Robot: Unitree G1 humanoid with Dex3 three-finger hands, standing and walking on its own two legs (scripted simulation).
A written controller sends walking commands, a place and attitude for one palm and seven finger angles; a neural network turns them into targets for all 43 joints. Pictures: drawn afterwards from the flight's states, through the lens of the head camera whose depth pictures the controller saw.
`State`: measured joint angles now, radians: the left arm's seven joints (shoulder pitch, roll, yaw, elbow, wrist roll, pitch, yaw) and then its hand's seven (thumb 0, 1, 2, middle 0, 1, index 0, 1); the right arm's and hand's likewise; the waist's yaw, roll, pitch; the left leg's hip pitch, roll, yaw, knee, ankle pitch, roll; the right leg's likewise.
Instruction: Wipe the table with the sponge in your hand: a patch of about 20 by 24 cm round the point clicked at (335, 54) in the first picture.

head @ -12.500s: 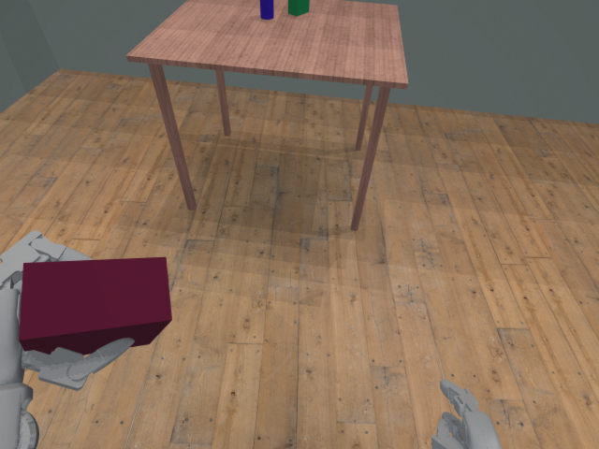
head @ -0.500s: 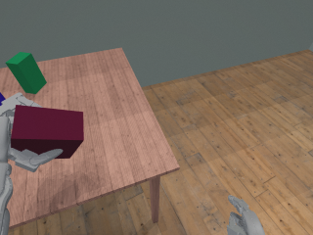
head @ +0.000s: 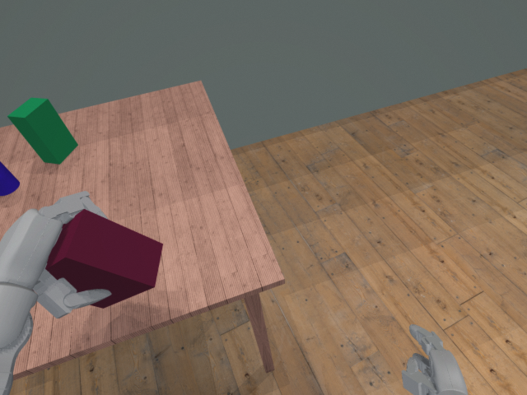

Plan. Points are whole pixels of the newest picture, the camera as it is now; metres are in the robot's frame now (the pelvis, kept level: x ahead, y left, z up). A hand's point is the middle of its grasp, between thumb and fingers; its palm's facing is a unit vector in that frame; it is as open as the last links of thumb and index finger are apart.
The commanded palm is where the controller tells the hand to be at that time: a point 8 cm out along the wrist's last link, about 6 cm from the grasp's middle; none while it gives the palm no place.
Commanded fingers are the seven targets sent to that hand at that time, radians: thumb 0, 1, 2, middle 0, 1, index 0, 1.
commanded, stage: turn the palm down, sponge in hand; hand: left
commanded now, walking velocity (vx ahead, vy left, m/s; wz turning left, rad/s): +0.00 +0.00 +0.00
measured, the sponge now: (107, 268) +0.25 +0.24 +0.11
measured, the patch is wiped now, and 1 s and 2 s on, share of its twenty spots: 0.00 0.00 0.00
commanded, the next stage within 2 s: move the sponge above the wiping area in 1.50 s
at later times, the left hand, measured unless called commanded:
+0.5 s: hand (55, 243) +0.25 +0.28 +0.17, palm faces +0.24 -0.31 -0.92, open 10.1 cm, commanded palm +0.21 +0.32 +0.21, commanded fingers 0.00 0.10 1.30 -1.20 -1.60 -1.20 -1.60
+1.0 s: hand out of the picture +0.22 +0.34 +0.19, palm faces +0.28 -0.07 -0.96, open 10.1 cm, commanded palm +0.18 +0.32 +0.22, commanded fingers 0.00 0.10 1.30 -1.20 -1.60 -1.20 -1.60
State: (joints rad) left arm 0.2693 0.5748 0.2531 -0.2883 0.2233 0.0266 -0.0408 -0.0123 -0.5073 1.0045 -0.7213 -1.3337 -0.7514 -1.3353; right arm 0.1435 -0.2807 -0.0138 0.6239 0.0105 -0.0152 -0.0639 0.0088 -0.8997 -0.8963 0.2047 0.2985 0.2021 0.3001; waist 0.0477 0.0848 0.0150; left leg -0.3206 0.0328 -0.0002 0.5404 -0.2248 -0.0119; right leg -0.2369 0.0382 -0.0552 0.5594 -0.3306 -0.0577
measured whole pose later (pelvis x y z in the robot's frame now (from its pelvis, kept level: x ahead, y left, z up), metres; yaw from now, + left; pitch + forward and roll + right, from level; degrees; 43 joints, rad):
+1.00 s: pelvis -0.01 +0.04 +0.01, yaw +0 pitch -2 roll +0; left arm 0.17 0.64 0.13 -0.36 0.69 0.38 0.06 -0.01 -0.51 1.01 -0.73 -1.32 -0.76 -1.32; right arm 0.02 -0.24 0.05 0.64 0.06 0.11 -0.06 0.01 -0.90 -0.90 0.21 0.30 0.20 0.30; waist 0.13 0.11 0.00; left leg -0.24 0.00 0.02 0.44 -0.17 0.02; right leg -0.14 0.00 -0.04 0.44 -0.26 -0.02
